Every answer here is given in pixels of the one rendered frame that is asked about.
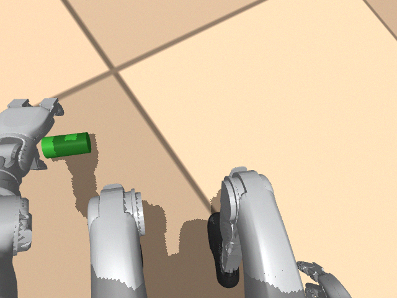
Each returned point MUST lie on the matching left robot arm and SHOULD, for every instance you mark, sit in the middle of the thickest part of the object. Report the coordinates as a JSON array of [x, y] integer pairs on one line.
[[16, 156]]

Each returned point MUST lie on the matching can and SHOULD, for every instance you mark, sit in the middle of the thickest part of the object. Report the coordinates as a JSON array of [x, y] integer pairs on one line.
[[66, 145]]

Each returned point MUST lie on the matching left robot hand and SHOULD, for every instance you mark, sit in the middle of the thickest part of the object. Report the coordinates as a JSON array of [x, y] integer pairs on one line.
[[32, 122]]

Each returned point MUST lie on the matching right robot hand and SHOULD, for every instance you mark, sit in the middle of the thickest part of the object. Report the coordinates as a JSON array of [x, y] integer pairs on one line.
[[329, 286]]

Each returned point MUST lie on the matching right robot foot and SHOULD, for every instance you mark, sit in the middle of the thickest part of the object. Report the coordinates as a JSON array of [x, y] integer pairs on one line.
[[227, 280]]

